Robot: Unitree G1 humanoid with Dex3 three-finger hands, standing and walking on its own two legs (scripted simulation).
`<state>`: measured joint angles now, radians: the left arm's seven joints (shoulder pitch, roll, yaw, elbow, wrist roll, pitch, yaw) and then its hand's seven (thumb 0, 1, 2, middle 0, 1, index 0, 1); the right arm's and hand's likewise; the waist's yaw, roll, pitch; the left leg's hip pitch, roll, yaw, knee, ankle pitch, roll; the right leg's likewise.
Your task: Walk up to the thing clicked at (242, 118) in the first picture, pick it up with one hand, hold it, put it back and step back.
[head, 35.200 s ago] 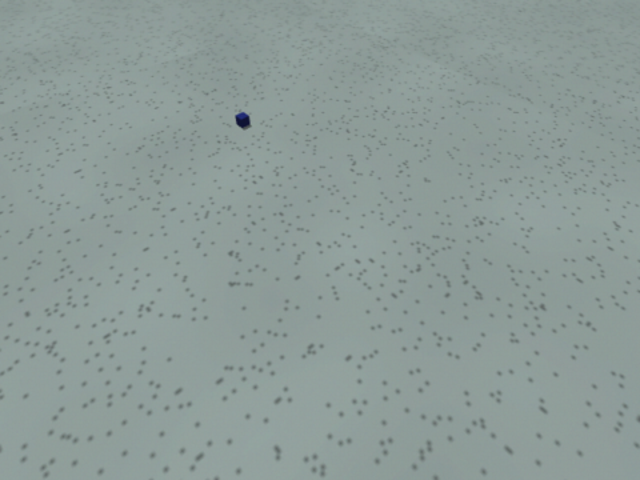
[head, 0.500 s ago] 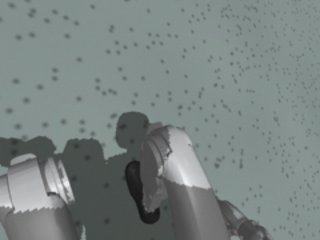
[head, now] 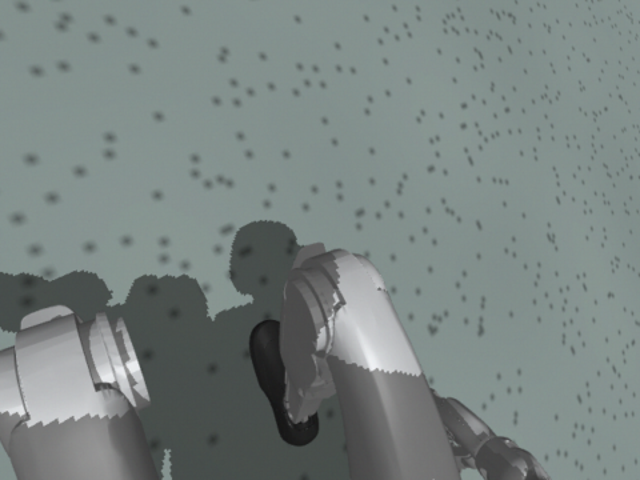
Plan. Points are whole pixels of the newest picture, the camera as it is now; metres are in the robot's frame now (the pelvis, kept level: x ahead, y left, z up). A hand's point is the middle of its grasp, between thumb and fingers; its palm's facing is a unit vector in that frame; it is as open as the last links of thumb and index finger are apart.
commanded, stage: open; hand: left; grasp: from above
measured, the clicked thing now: out of the picture +0.41 +0.44 -0.27
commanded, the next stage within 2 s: withdraw in 0.04 s
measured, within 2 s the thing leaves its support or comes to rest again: neither
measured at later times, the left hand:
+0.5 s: hand out of the picture +0.42 +0.43 -0.15, palm faces -0.34 -0.11 -0.93, open 13.5 cm
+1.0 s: hand out of the picture +0.39 +0.41 -0.08, palm faces -0.46 -0.14 -0.88, open 13.5 cm
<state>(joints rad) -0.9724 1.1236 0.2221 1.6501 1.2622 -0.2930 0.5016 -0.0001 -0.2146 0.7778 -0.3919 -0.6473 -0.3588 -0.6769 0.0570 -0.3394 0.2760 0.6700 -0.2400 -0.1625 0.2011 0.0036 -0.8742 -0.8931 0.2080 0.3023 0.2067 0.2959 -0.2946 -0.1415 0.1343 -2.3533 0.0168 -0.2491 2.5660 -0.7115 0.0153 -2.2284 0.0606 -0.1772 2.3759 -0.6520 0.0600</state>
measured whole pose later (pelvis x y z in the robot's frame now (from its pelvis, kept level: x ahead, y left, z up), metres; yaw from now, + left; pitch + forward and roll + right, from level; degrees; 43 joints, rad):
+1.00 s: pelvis -0.01 +0.00 +0.05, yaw +5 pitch +31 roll -11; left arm -0.92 0.97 0.13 1.30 1.22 -0.46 0.16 0.00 -0.41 0.93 -0.16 -0.94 -0.16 -0.94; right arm 0.11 -0.33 0.16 0.65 -0.12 0.05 0.10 0.00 -0.89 -0.90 0.21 0.30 0.20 0.30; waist -0.20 -0.03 -0.01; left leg -2.27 0.01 -0.15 2.37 -0.65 0.02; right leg -2.17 0.03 -0.11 2.25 -0.64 0.05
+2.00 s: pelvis +0.02 +0.00 +0.28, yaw +13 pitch +26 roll -5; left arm 0.06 0.40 0.10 0.21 0.13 0.22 0.01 0.01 0.88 0.89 -0.21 -0.30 -0.20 -0.30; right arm 0.08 -0.23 0.02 0.54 0.04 -0.08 -0.04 0.01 -0.90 -0.90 0.21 0.30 0.21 0.29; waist -0.05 0.03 -0.18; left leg -1.47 0.02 -0.08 1.62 -0.61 0.00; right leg -1.41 0.00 -0.06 1.55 -0.59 0.02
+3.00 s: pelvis +0.08 +0.01 +0.42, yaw +16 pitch +10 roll -3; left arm 0.50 0.22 0.03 -0.12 -0.05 0.44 0.01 0.01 0.88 0.88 -0.20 -0.29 -0.19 -0.30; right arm 0.29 -0.22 0.05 0.54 0.01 -0.25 -0.19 0.02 -0.90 -0.90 0.21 0.30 0.21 0.30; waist -0.04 0.05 -0.16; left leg -0.70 0.02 -0.06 1.01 -0.49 0.00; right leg -0.63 0.00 -0.05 0.93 -0.47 0.01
